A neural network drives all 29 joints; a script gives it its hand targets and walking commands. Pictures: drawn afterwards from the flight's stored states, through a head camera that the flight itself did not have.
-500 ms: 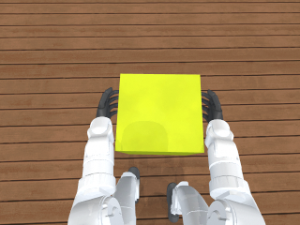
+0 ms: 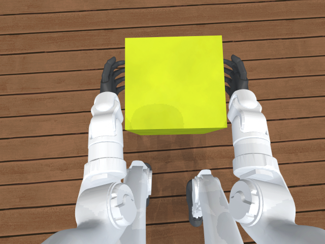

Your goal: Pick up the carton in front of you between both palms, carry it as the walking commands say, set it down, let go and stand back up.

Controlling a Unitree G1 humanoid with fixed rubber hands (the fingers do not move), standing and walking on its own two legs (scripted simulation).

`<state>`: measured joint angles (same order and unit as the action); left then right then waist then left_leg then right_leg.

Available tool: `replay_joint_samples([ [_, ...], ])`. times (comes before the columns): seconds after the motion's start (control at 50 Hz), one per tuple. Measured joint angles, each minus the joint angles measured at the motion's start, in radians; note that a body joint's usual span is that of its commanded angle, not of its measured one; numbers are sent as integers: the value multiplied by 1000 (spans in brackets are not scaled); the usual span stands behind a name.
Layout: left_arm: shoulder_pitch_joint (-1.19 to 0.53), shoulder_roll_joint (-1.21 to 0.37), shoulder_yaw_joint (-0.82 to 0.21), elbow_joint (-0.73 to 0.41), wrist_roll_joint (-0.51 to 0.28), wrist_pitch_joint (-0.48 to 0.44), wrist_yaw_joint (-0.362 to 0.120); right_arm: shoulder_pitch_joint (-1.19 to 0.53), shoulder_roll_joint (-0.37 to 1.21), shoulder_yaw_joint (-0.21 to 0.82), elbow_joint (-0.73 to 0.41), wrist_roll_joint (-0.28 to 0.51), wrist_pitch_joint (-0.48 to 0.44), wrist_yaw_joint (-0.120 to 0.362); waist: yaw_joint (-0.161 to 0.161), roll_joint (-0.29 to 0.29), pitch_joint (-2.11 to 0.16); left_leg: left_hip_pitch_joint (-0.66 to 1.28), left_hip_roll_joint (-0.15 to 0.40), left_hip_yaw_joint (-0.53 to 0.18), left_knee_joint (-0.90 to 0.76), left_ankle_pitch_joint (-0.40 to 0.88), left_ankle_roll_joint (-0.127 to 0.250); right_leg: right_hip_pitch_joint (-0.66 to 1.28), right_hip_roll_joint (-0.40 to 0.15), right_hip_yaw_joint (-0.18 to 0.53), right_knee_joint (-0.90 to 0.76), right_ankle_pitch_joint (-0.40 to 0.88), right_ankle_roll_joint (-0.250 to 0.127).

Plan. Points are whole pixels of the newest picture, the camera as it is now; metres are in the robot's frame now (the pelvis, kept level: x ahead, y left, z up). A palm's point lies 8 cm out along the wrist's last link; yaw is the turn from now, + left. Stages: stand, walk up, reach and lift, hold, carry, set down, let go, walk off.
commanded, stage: set down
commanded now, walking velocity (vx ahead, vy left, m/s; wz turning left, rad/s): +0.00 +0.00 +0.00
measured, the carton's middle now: (172, 95) +0.46 +0.03 -0.15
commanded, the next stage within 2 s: none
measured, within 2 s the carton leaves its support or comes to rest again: rests again in 1.78 s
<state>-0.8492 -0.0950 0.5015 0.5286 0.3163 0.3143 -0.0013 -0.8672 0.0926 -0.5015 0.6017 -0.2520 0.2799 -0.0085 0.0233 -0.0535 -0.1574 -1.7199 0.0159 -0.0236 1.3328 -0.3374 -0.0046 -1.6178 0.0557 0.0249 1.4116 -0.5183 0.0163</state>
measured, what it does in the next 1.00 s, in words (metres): lowers itself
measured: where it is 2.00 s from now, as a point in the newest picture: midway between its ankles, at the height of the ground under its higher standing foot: (168, 202)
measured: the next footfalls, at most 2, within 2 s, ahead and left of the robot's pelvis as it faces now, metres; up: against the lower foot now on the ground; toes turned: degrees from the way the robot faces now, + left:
none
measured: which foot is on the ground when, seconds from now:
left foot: down 0.00-1.00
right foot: down 0.00-1.00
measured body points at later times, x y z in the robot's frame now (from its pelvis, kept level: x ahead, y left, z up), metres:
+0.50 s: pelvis -0.02 +0.00 -0.12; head +0.30 +0.02 +0.19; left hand +0.48 +0.19 -0.25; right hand +0.52 -0.12 -0.24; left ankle +0.11 +0.12 -0.56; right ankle +0.05 -0.12 -0.56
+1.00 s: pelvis -0.02 -0.01 -0.21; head +0.35 +0.00 +0.05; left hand +0.52 +0.21 -0.36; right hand +0.55 -0.10 -0.38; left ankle +0.11 +0.12 -0.56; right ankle +0.05 -0.12 -0.56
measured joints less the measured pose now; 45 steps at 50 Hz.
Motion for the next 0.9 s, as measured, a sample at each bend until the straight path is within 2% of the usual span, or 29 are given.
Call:
replay_joint_samples([
  [0.28, -141, 44, -30, 30, -61, 10, 59, -155, -99, 40, 55, 62, 12, -12, 3, 8, 15, -318, -5, -5, 252, -39, 1, -308, 5, -5, 261, -60, 11],
  [0.68, -337, 154, -30, 124, -146, -19, 83, -399, -212, 155, 180, 129, 2, -72, 41, 11, 193, -576, 1, -17, 525, -70, -21, -568, 27, -17, 560, -113, 3],
  [0.74, -367, 174, -40, 145, -166, -29, 90, -436, -236, 183, 206, 150, -6, -83, 46, 12, 237, -598, 2, -19, 566, -76, -23, -589, 30, -18, 603, -122, 2],
  [0.8, -427, 208, -66, 226, -191, -32, 94, -459, -267, 211, 241, 167, -9, -94, 66, 22, 269, -614, 0, -20, 604, -85, -26, -603, 31, -19, 644, -135, 1],
  [0.9, -490, 253, -66, 297, -220, -47, 85, -500, -286, 248, 290, 174, -35, -96, 78, 43, 306, -639, -5, -19, 656, -98, -30, -625, 29, -18, 702, -159, -1],
])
